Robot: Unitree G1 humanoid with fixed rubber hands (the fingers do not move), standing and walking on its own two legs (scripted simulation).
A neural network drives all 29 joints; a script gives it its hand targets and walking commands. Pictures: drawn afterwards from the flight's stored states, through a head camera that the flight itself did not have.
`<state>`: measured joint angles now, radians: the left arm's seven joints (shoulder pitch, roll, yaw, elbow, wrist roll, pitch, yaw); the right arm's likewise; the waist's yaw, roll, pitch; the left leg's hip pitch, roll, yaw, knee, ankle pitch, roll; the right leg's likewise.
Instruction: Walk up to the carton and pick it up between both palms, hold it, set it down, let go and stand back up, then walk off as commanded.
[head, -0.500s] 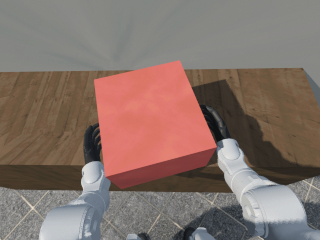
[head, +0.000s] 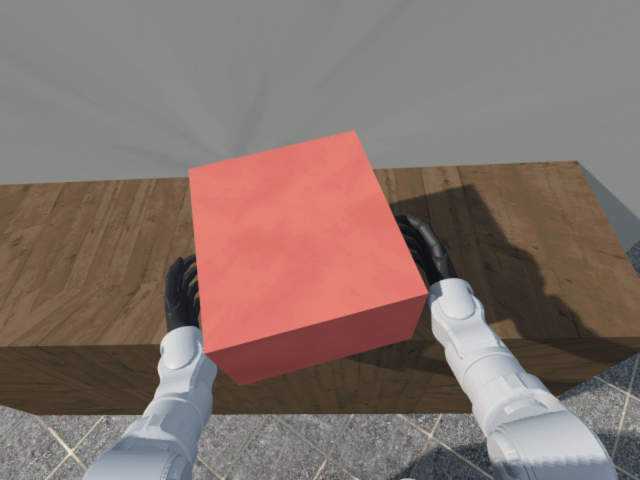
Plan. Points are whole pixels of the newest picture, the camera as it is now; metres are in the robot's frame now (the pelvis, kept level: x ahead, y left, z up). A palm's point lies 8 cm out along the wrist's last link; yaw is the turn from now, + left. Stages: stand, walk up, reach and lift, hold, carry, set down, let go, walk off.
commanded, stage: reach and lift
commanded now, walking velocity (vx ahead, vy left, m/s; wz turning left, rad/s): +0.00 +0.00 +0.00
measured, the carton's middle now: (299, 253) +0.45 +0.03 -0.01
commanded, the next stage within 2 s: none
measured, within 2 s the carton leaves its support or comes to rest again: neither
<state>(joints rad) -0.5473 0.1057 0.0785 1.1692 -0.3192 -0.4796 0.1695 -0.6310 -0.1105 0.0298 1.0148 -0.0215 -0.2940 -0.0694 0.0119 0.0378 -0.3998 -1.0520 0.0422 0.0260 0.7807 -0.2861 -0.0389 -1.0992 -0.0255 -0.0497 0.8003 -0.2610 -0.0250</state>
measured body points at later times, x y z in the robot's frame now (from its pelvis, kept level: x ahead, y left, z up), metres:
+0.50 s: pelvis -0.01 +0.01 +0.01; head +0.00 -0.01 +0.46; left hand +0.40 +0.20 +0.09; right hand +0.40 -0.15 +0.09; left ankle +0.02 +0.15 -0.69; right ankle +0.04 -0.10 -0.69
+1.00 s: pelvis -0.01 +0.03 +0.04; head -0.05 +0.03 +0.48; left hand +0.39 +0.22 +0.17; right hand +0.39 -0.12 +0.16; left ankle +0.02 +0.15 -0.69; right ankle +0.04 -0.10 -0.69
